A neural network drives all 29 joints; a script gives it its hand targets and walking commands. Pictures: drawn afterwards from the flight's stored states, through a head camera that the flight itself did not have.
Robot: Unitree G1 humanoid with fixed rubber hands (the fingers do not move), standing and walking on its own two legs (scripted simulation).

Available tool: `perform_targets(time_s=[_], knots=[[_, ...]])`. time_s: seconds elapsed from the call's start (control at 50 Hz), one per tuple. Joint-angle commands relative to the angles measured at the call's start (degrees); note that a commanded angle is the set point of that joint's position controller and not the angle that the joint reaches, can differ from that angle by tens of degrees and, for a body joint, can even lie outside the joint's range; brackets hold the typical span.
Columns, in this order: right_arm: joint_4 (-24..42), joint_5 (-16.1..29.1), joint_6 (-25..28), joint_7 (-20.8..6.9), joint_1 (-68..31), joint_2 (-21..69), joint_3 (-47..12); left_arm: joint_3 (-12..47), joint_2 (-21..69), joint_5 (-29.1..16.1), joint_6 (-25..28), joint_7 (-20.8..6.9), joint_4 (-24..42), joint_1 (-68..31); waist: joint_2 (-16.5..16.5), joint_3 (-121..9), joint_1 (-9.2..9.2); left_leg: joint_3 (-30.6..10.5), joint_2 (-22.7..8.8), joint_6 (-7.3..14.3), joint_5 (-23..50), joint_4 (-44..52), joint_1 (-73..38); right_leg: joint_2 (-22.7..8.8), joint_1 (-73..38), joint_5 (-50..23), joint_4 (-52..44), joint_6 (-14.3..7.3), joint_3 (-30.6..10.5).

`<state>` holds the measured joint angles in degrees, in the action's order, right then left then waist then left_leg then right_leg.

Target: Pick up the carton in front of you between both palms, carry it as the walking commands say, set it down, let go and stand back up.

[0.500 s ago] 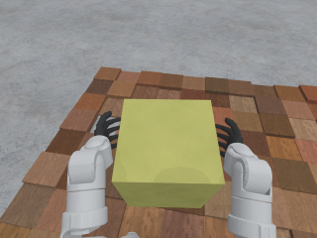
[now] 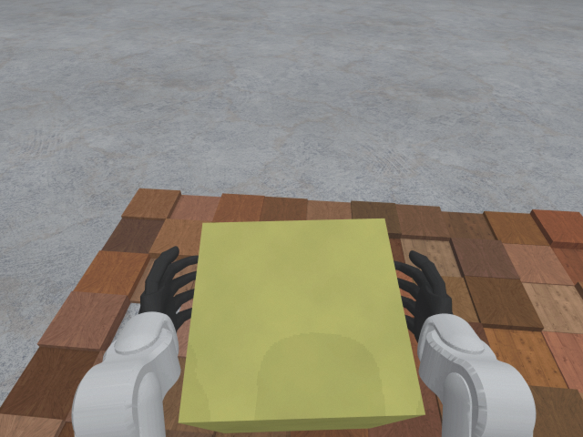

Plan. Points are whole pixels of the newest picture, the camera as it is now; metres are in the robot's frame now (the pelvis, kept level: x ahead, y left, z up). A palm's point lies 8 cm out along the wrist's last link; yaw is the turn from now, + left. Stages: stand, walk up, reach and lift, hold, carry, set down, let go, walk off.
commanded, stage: carry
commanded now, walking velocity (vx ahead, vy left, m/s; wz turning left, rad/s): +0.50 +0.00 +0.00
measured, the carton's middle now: (295, 337) +0.26 +0.01 +0.06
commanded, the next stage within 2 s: none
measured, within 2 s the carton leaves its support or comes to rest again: neither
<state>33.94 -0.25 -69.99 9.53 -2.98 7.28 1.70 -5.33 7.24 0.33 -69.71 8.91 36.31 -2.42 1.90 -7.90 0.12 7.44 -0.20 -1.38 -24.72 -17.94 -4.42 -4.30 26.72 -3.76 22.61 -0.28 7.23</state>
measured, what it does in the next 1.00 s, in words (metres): walks ahead: right foot, then left foot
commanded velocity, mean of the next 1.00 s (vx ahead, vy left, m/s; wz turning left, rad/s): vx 0.36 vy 0.00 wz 0.00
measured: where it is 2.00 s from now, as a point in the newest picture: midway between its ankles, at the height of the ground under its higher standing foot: (305, 302)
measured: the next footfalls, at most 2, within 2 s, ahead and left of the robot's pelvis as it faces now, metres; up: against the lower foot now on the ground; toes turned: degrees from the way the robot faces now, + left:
right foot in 0.02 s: +0.18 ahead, -0.10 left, -0.03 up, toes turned -9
left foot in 0.50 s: +0.55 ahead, +0.09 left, -0.01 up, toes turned +9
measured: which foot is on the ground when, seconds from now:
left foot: down 0.00-0.04, up 0.06-0.48, down 0.50-0.84, up 0.86-1.00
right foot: up 0.00-0.00, down 0.02-0.58, up 0.60-0.80, down 0.82-1.00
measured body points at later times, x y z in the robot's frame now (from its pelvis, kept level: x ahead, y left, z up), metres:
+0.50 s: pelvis +0.34 -0.03 -0.03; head +0.33 -0.04 +0.42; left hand +0.65 +0.13 +0.11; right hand +0.66 -0.17 +0.11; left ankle +0.51 +0.08 -0.72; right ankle +0.14 -0.09 -0.75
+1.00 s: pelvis +0.66 -0.05 +0.01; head +0.73 -0.04 +0.46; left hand +0.99 +0.16 +0.13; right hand +1.04 -0.14 +0.13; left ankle +0.61 +0.05 -0.62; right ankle +0.61 -0.13 -0.72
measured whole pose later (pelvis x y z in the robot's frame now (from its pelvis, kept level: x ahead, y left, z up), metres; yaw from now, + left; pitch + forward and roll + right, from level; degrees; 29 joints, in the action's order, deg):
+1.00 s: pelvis +0.66 -0.05 +0.01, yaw +2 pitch +5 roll +1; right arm 17.0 -1.7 -66.9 10.0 -30.6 6.9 16.5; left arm -13.6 6.5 -1.4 -65.2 11.6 15.1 -31.3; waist 1.4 3.5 -8.3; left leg 2.5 1.3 2.7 -32.0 -72.2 34.7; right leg 0.4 17.6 16.8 34.4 -4.9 5.5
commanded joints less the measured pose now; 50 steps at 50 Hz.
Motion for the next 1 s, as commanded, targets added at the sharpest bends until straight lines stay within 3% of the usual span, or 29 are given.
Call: perform_targets(time_s=[0.0, 0.02, 0.04, 0.06, 0.1, 0.12, 0.18, 0.24, 0.34, 0.44, 0.5, 0.52, 0.54, 0.56, 0.58, 0.6, 0.62, 0.66, 0.72, 0.76, 0.78, 0.8, 0.82, 0.84, 0.86, 0.88, 0.9, 0.96, 0.98], knots=[[7.6, 14.0, -1.5, -2.8, -25.2, 33.0, -30.9, 34.0, 32.1, -17.4, -2.8, -4.5, 4.9, -23.6, -5.1, -8.9, -2.13, 1.0, -7.0, 3.5, 35.4, -20.9, 8.4, 3.2, -21.8, 7.0, 1.7, -1.1, 4.0], [8.1, 13.8, -2.4, -2.0, -26.1, 30.5, -30.3, 32.4, 29.1, -17.3, -3.8, -3.9, 5.1, -23.2, 2.6, -11.7, -2.56, 1.3, -4.6, 2.7, 18.9, -35.0, 19.1, -6.1, -30.6, 7.9, 3.1, -0.7, -7.0], [9.0, 14.7, -3.7, -1.2, -27.8, 29.6, -30.4, 31.2, 26.6, -16.9, -4.3, -3.2, 3.7, -25.5, 17.2, -14.9, -2.19, -1.4, 2.9, 0.8, -2.9, -51.6, 37.9, -19.0, -43.7, 5.9, -0.1, -9.4, -30.8], [10.1, 15.5, -4.6, -0.9, -28.6, 28.3, -30.2, 30.8, 27.0, -17.8, -4.7, -2.7, 3.4, -24.2, 16.4, -12.5, -2.99, -6.2, 1.2, 1.9, -4.0, -58.5, 45.3, -19.8, -40.9, 12.5, -4.8, -12.5, -34.8], [10.2, 16.3, -5.3, -0.9, -32.5, 30.7, -29.9, 30.8, 29.3, -18.1, -5.2, -2.7, 5.1, -26.9, 5.3, -10.3, -2.46, -8.6, -3.8, 3.8, 3.2, -57.8, 44.7, -15.4, -30.5, 10.5, -5.9, -11.0, -25.2], [9.4, 16.1, -5.4, -1.0, -32.8, 31.4, -29.4, 31.1, 30.8, -18.3, -5.4, -2.8, 4.9, -28.7, 3.6, -9.5, -1.62, -9.0, -5.7, 3.7, 6.1, -54.5, 43.4, -15.1, -26.2, 9.3, -7.2, -10.0, -21.8], [7.2, 14.5, -5.7, -1.3, -32.0, 33.5, -29.2, 31.1, 32.6, -17.9, -5.7, -3.3, 3.7, -29.4, 3.7, -8.8, -0.72, -7.0, -6.9, 2.0, 11.9, -48.5, 43.1, -13.4, -22.1, 13.4, -10.8, -9.4, -14.7], [3.6, 13.3, -5.6, -1.2, -34.4, 32.5, -28.6, 30.8, 31.3, -16.7, -5.6, -3.2, 0.6, -32.1, 2.4, -6.4, -1.01, -5.0, -7.1, 0.9, 17.3, -40.9, 48.8, -12.1, -25.5, 4.2, -11.5, -10.1, -10.9], [-4.6, 11.6, -4.0, -0.6, -41.6, 30.7, -26.9, 29.1, 28.9, -14.2, -4.1, -2.4, -7.2, -39.5, 3.4, -3.2, -2.23, -0.4, -3.9, 2.5, 25.5, -27.8, 49.5, -7.1, -28.8, -9.4, -8.6, -9.1, -4.2], [-12.8, 10.8, -1.2, 0.8, -51.6, 30.0, -22.7, 26.1, 29.1, -12.9, -1.2, -0.5, -16.6, -49.3, 5.0, -2.1, -3.55, 2.1, -2.0, 7.0, 26.7, -21.0, 46.5, -7.2, -33.3, -20.2, -4.0, -9.4, -2.7], [-19.2, 9.2, 0.9, 1.4, -56.3, 31.6, -20.2, 25.1, 32.4, -13.3, 0.7, 0.0, -19.9, -55.0, 1.5, -8.5, -2.38, 10.5, 7.2, 8.5, 21.4, -14.3, 29.1, -3.8, -35.1, -48.7, 13.1, -6.5, -2.3], [-20.2, 9.3, 1.9, 1.2, -57.3, 33.9, -20.4, 25.3, 33.9, -13.6, 1.8, -0.1, -19.9, -57.0, 0.1, -15.7, 0.15, 9.4, 6.1, 9.2, 30.3, -10.9, 12.4, -3.8, -28.3, -45.0, 24.8, -3.5, -1.3], [-21.3, 9.8, 3.0, 0.9, -56.9, 36.7, -20.8, 25.7, 35.5, -13.7, 2.9, -0.2, -18.8, -60.0, -2.6, -23.6, 5.20, 5.5, 2.5, 10.1, 38.2, -7.9, -8.9, -2.2, -16.2, -29.6, 37.7, -0.2, 1.1], [-21.7, 10.0, 4.2, 0.6, -56.3, 39.1, -21.2, 26.3, 38.0, -13.5, 3.8, -0.6, -18.5, -62.2, -8.9, -24.5, 7.45, -7.5, -5.7, 13.5, 42.9, -8.6, -23.7, 5.5, 2.9, 17.1, 51.4, 0.8, -2.2], [-21.8, 10.1, 4.8, 0.5, -55.7, 39.0, -20.8, 25.8, 38.6, -13.8, 4.3, -0.7, -20.2, -61.6, -13.5, -28.6, 7.41, -21.1, -16.3, 18.3, 61.0, -16.2, -32.6, 8.3, 15.1, 37.7, 64.0, 1.0, -8.8], [-19.8, 11.1, 5.5, 0.7, -59.1, 38.3, -21.8, 24.1, 39.6, -13.4, 5.1, -0.7, -22.0, -58.6, -13.5, -33.1, 8.53, -29.9, -20.1, 23.6, 42.6, -14.6, -35.8, 7.0, 24.4, 37.7, 74.1, 0.7, -14.9], [-18.2, 13.1, 6.2, 0.6, -61.2, 40.5, -23.9, 23.1, 39.1, -12.7, 5.8, -0.5, -20.7, -60.1, -7.8, -31.5, 7.99, -30.4, -20.0, 20.7, 30.0, -10.6, -29.1, 4.0, 25.5, 38.1, 71.8, -1.3, -15.1], [-13.7, 16.0, 7.8, -0.1, -66.9, 43.5, -27.1, 21.4, 38.8, -10.7, 6.9, -0.4, -20.3, -61.0, -3.5, -26.7, 4.29, -25.9, -17.8, 15.0, 18.7, -8.6, -19.5, 1.4, 24.8, 37.8, 62.6, -1.7, -13.2], [-10.4, 18.4, 9.1, -1.3, -71.2, 43.3, -29.3, 21.8, 37.0, -8.2, 8.3, -0.2, -19.7, -60.1, -5.2, -20.2, 1.20, -14.5, -13.7, 12.4, 7.7, -2.2, 1.8, 1.6, 8.5, 41.3, 34.0, -0.4, -6.4], [-11.3, 18.4, 8.9, -1.7, -69.0, 42.0, -29.6, 22.9, 35.8, -8.1, 8.3, -0.1, -18.4, -59.3, -14.0, -19.1, -4.61, -5.8, -10.1, 9.6, 9.3, -5.3, 13.4, 5.8, -11.2, 33.2, 21.6, 0.4, 3.5], [-11.8, 17.8, 8.6, -1.7, -66.5, 41.2, -29.2, 23.6, 35.8, -8.5, 8.1, -0.2, -18.6, -57.7, -11.8, -19.7, -7.24, -2.1, -8.9, 8.5, 11.0, -10.8, 15.9, 7.0, -19.4, 24.0, 16.4, 0.3, 6.7], [-12.4, 16.2, 8.1, -1.5, -63.1, 39.9, -28.2, 24.4, 35.9, -9.1, 7.8, -0.3, -18.8, -56.3, -5.2, -21.3, -9.26, 0.9, -6.0, 7.5, 19.4, -21.0, 19.4, 9.9, -29.9, 20.5, 11.6, -1.0, 7.4], [-11.7, 14.3, 7.3, -1.3, -62.4, 36.9, -26.4, 25.4, 36.3, -8.9, 7.8, -0.4, -19.9, -54.3, 2.4, -20.7, -11.86, 3.1, -1.9, 5.0, 22.5, -32.8, 23.8, 7.6, -34.0, 19.5, 5.5, -3.6, -3.1], [-11.6, 12.7, 6.5, -1.2, -61.3, 35.4, -24.4, 26.1, 35.0, -8.6, 7.1, -0.4, -19.8, -53.6, 17.9, -20.0, -8.36, -0.1, 4.4, 2.1, 0.1, -47.6, 37.4, -7.4, -38.7, -10.2, 2.1, -11.5, -30.7], [-13.7, 10.8, 5.9, -0.6, -59.2, 33.4, -22.2, 27.8, 36.2, -11.3, 5.8, -0.9, -18.6, -54.7, 12.1, -18.9, -5.68, -4.6, 4.5, 3.2, -7.1, -56.6, 42.8, -12.9, -39.6, -32.4, 2.9, -16.3, -37.3], [-14.8, 9.0, 5.1, -0.3, -55.7, 33.0, -20.7, 30.4, 36.7, -13.8, 5.0, -1.3, -16.1, -57.8, 7.8, -18.6, -6.92, -7.2, 2.9, 4.0, -7.8, -61.7, 46.7, -15.2, -42.1, -43.9, 6.7, -18.2, -33.9], [-15.1, 7.4, 4.7, 0.1, -56.4, 33.0, -19.2, 31.4, 37.9, -16.3, 4.5, -1.9, -14.3, -61.4, 2.7, -16.9, -7.65, -7.3, 1.5, 4.2, -8.3, -62.1, 52.3, -14.3, -44.7, -46.7, 8.9, -16.6, -30.2], [-16.2, 5.5, 3.9, 0.4, -57.6, 33.7, -16.9, 33.1, 40.4, -21.3, 3.7, -3.0, -12.8, -66.2, 5.0, -16.3, -9.01, -5.9, 0.6, 4.4, -8.5, -55.2, 64.4, -10.0, -53.7, -43.6, 10.5, -11.1, -24.9], [-17.0, 4.8, 3.9, 0.5, -57.2, 33.5, -16.4, 33.5, 41.2, -21.9, 3.6, -3.4, -13.4, -66.7, 1.9, -17.4, -7.86, -5.3, 0.4, 4.2, -4.6, -43.6, 60.5, -9.2, -52.3, -43.5, 9.6, -10.6, -22.4]])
